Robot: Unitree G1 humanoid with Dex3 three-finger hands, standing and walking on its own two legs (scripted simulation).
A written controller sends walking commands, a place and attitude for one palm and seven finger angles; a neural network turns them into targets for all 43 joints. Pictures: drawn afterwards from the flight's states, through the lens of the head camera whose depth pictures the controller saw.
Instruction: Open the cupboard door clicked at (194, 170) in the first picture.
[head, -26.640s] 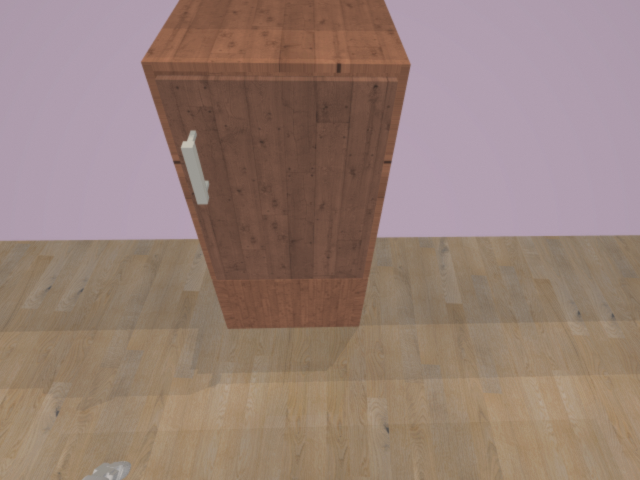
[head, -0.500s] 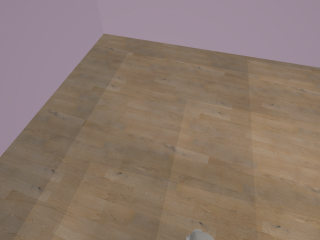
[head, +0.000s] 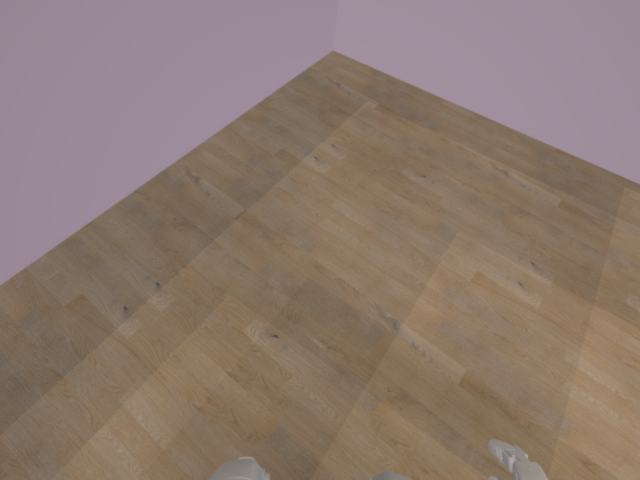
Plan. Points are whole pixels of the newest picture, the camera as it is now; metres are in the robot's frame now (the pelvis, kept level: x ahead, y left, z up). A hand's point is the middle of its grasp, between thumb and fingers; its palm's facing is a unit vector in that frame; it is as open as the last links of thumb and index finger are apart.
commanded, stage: turn to face it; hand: left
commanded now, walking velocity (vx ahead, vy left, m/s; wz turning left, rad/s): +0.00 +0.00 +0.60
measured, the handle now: out of the picture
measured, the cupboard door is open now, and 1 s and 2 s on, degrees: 44 44 44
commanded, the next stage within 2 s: none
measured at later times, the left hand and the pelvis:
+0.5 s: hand out of the picture +0.04 +0.13 -0.13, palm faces +0.29 -0.92 -0.26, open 7.4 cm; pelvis +0.03 -0.08 +0.02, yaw +19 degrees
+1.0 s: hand out of the picture +0.01 +0.16 -0.14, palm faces +0.57 -0.77 -0.28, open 7.4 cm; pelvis +0.04 -0.09 +0.02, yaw +36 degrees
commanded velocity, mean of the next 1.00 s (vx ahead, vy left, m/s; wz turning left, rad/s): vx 0.00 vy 0.00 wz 0.60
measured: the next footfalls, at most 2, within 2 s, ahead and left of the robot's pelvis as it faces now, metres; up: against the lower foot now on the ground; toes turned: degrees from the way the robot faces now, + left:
right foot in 0.30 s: +0.08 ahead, -0.17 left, +0.00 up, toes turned +7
left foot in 0.66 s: +0.01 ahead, +0.05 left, +0.00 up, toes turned +31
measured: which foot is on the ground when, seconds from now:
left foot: down 0.00-0.28, up 0.30-0.64, down 0.66-1.00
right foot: up 0.00-0.28, down 0.30-0.66, up 0.68-1.00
